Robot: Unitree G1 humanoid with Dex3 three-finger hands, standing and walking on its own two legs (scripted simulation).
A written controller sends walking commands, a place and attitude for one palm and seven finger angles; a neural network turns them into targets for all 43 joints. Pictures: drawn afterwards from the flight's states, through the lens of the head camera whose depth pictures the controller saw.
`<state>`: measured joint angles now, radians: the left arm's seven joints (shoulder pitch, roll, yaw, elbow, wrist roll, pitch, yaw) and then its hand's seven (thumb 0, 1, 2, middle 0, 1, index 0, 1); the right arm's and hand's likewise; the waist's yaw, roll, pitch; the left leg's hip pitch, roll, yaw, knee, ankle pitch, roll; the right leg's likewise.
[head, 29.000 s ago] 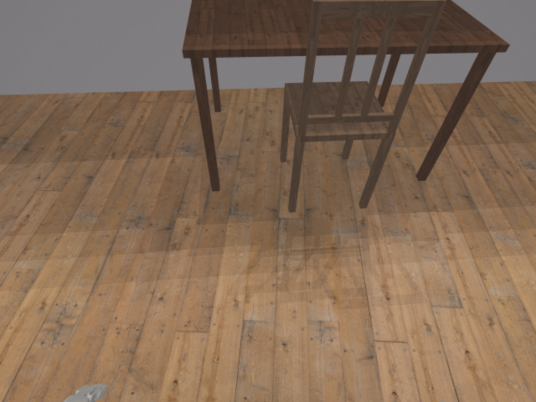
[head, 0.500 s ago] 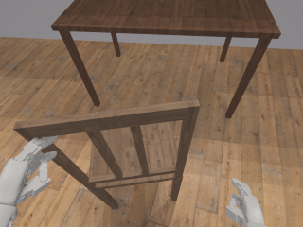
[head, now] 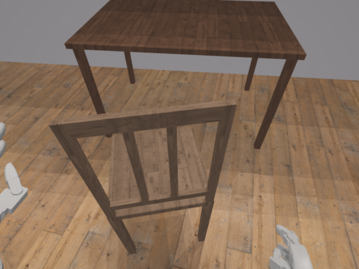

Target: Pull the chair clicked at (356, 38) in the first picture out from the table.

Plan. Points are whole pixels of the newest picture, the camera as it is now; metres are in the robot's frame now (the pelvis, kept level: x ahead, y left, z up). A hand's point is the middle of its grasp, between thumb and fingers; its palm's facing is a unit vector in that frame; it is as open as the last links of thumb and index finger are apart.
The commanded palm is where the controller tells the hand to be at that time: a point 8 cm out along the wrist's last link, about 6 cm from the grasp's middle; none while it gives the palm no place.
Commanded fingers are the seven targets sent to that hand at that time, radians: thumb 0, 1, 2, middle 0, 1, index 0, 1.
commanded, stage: step back with the hand held close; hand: left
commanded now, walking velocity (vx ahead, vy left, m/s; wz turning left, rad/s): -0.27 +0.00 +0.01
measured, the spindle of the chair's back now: (138, 171) +0.37 +0.15 -0.04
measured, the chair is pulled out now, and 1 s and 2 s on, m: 0.56 0.56 0.56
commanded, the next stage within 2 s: stop stepping back and stand still in 0.54 s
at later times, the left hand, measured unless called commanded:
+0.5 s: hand out of the picture +0.12 +0.27 +0.18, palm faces +0.47 -0.74 -0.48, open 7.4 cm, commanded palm +0.05 +0.31 +0.19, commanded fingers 0.00 0.90 0.90 -0.20 -0.30 -0.20 -0.30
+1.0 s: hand out of the picture -0.01 +0.27 +0.19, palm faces +0.60 -0.72 -0.35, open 7.4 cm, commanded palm -0.07 +0.29 +0.19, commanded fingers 0.00 0.90 0.90 -0.20 -0.30 -0.20 -0.30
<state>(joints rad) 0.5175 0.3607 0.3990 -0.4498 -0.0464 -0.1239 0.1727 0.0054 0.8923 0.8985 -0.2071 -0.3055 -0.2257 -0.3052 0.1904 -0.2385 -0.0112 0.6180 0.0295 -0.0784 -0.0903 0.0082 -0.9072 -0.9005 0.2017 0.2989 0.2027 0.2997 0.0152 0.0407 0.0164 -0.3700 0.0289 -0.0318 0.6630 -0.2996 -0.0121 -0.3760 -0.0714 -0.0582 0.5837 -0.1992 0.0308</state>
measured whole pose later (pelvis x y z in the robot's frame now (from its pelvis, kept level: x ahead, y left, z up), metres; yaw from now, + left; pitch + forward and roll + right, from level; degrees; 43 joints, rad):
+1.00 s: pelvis -0.19 -0.02 -0.01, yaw +4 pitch -5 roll +3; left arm 0.42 0.43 0.48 -0.48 -0.01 -0.19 0.17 0.01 0.89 0.90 -0.21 -0.30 -0.21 -0.30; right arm 0.24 -0.19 -0.02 0.64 0.01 -0.15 -0.06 0.01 -0.91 -0.90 0.20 0.30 0.20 0.30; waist -0.01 -0.12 -0.01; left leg -0.09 -0.07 0.13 0.62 -0.48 0.07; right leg -0.55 -0.08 0.02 0.80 -0.34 0.01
